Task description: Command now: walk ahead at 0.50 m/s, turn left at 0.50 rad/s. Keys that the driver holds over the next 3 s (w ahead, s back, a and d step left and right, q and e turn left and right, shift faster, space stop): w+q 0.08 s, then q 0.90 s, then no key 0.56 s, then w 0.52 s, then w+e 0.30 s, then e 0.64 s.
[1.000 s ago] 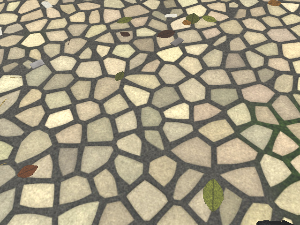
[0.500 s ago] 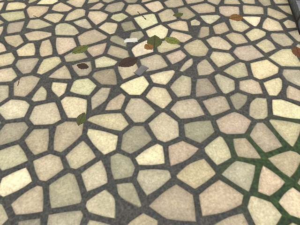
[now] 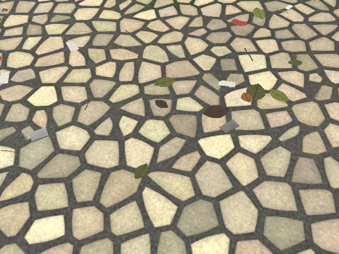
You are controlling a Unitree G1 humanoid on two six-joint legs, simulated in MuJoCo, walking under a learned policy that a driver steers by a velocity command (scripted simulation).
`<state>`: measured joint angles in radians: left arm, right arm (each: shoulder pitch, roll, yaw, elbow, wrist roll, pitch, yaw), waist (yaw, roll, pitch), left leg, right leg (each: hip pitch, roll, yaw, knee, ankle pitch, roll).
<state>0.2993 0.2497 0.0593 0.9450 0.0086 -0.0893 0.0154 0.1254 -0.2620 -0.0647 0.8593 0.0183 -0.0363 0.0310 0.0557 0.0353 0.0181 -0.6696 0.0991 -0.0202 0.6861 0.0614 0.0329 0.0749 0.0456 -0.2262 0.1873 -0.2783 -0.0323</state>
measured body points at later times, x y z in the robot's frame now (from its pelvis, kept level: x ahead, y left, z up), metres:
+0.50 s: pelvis +0.22 +0.03 +0.00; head +0.27 +0.06 +0.45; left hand +0.33 +0.34 -0.10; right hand +0.42 -0.22 -0.10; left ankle +0.21 +0.11 -0.74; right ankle +0.38 -0.10 -0.70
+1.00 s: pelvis +0.27 +0.04 -0.01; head +0.29 +0.08 +0.44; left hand +0.22 +0.36 -0.12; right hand +0.57 -0.10 -0.09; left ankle +0.21 +0.14 -0.74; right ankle +0.38 -0.07 -0.74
